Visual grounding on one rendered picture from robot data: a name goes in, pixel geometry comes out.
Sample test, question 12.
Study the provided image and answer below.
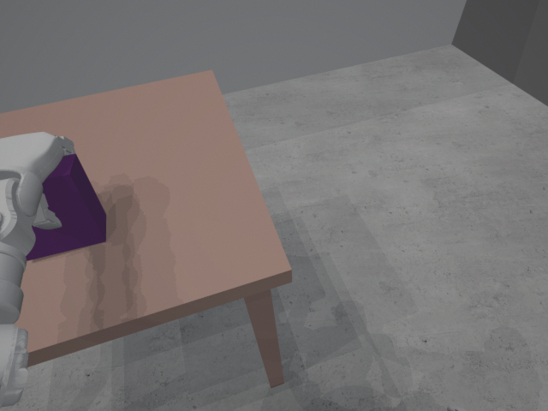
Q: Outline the table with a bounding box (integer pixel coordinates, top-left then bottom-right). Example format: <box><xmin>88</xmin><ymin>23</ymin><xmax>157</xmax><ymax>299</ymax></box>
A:
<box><xmin>0</xmin><ymin>70</ymin><xmax>292</xmax><ymax>388</ymax></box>

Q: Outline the left robot forearm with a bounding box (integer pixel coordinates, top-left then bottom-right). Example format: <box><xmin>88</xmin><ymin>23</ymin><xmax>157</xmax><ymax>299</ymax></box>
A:
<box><xmin>0</xmin><ymin>165</ymin><xmax>43</xmax><ymax>325</ymax></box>

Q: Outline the robot left hand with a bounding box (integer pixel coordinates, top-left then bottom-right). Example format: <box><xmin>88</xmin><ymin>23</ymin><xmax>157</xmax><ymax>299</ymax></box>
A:
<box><xmin>0</xmin><ymin>132</ymin><xmax>75</xmax><ymax>229</ymax></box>

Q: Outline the left robot upper arm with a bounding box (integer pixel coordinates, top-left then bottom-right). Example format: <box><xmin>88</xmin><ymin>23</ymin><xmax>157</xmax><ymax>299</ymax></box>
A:
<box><xmin>0</xmin><ymin>324</ymin><xmax>28</xmax><ymax>408</ymax></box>

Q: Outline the sponge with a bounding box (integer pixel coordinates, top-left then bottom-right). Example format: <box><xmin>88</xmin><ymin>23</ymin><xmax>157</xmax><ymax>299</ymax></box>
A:
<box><xmin>26</xmin><ymin>154</ymin><xmax>106</xmax><ymax>261</ymax></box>

